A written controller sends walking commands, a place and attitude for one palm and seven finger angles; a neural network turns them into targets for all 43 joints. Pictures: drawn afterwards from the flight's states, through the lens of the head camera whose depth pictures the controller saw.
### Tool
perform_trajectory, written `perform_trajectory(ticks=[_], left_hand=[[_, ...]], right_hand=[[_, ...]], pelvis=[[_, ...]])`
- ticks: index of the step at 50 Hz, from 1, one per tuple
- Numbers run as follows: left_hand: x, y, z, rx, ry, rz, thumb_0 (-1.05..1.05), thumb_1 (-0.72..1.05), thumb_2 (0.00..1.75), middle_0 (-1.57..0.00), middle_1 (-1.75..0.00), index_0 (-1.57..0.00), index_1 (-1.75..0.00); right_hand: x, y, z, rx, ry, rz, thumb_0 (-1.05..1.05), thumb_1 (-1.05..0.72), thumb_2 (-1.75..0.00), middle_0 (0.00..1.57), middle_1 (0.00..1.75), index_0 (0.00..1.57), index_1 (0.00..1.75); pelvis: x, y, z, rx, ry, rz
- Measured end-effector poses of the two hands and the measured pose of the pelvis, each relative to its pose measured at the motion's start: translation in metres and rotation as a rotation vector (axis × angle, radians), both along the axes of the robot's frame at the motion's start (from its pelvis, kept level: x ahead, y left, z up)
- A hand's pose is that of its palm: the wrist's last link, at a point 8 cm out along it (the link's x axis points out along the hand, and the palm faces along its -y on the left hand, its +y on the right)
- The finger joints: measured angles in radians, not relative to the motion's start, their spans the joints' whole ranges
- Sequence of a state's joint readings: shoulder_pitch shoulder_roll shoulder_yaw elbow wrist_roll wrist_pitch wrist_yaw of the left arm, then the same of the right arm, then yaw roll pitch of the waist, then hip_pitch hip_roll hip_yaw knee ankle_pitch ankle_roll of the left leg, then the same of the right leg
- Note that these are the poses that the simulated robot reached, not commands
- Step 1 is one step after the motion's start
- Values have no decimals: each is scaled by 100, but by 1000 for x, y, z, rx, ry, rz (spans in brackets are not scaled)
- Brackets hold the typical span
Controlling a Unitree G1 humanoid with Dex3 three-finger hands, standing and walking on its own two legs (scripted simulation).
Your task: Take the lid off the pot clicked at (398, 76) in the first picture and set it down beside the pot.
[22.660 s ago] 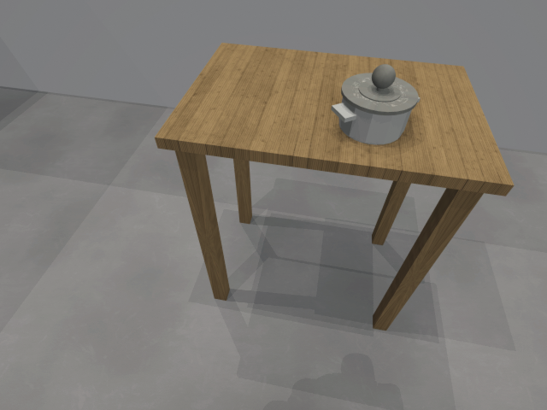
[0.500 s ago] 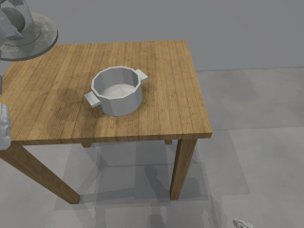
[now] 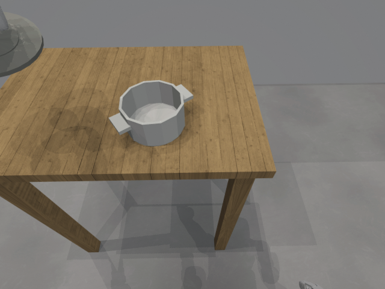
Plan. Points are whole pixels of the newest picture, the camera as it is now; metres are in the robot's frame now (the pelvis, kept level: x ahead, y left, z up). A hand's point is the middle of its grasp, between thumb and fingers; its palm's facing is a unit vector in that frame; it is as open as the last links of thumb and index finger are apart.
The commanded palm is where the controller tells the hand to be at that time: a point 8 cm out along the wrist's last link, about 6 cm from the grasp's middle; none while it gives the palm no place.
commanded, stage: lower the lid onto the table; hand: left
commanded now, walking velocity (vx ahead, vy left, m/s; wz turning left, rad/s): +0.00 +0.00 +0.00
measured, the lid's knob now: out of the picture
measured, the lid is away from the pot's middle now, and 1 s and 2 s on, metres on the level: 0.25 0.24 0.24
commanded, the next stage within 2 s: none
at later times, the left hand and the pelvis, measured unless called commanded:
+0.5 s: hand out of the picture +0.46 +0.32 +0.27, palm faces -0.23 -0.14 -0.96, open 7.1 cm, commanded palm +0.45 +0.32 +0.34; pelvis +0.00 +0.01 +0.00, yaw +0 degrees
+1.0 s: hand (9, 65) +0.45 +0.32 +0.23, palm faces -0.28 -0.16 -0.95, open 7.1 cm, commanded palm +0.45 +0.32 +0.31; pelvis +0.00 +0.00 +0.00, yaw +0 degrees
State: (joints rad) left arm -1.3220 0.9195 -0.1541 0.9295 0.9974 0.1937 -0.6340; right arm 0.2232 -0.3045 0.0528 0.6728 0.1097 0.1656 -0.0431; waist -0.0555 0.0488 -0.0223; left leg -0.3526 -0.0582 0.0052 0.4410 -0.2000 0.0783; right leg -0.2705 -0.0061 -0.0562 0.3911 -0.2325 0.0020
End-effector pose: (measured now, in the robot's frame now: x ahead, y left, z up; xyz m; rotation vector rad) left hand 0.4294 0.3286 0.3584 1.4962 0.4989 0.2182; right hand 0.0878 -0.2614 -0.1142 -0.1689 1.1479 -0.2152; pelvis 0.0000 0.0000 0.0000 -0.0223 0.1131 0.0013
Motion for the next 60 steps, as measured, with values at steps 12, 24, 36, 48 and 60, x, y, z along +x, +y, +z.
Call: perform_trajectory(ticks=[12,24,36,48,60], left_hand=[[10,-4,-11,-39,24,30,-1,35,65,-101,-110,-66,-96],[22,-6,-35,-66,69,12,-1,35,65,-101,-110,-66,-96],[25,-8,-47,-68,68,-10,0,35,65,-101,-111,-66,-96],[19,-6,-66,-89,108,-10,0,35,65,-101,-111,-65,-96],[14,0,-81,-82,145,-13,0,35,65,-101,-111,-65,-96]], right_hand=[[1,10,-2,16,-18,9,0,-90,-90,20,30,21,30],[-19,7,-2,3,11,-29,0,-90,-90,20,30,21,30],[-29,0,-2,-10,37,-45,1,-90,-90,20,30,21,30],[-14,0,0,-3,-5,-34,0,-90,-90,20,30,21,30],[-17,-4,-1,-19,16,-23,0,-90,-90,20,30,21,30]], pelvis=[[0,6,0,0,7,4],[0,8,-1,-1,15,-7],[2,7,-2,-1,21,-7],[-1,3,-3,-2,14,-8],[-1,1,-3,-5,15,4]])
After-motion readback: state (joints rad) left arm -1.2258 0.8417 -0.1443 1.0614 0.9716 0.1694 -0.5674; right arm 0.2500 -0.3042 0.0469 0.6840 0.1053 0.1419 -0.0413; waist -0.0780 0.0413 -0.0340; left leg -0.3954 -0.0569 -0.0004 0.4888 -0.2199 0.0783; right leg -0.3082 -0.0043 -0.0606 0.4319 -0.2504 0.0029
